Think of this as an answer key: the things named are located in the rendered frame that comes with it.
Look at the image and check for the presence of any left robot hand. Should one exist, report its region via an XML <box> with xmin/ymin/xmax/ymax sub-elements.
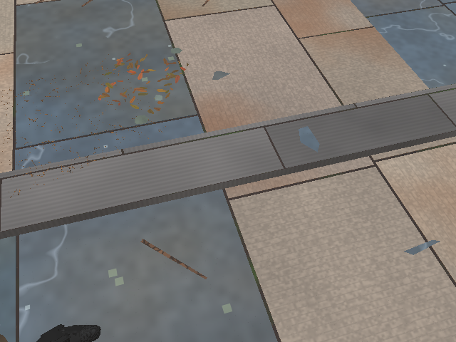
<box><xmin>37</xmin><ymin>324</ymin><xmax>101</xmax><ymax>342</ymax></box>

